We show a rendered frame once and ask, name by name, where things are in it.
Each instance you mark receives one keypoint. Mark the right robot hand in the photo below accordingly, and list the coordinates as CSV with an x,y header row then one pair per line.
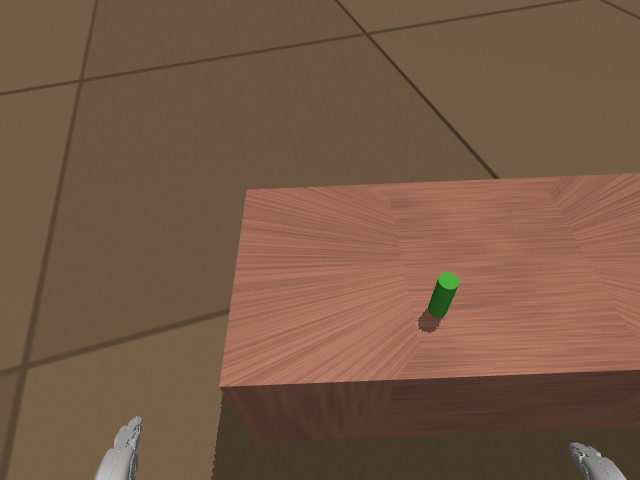
x,y
594,467

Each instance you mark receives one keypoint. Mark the can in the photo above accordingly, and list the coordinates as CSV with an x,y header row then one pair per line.
x,y
443,294

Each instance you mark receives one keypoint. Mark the left robot hand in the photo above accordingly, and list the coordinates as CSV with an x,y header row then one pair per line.
x,y
121,462

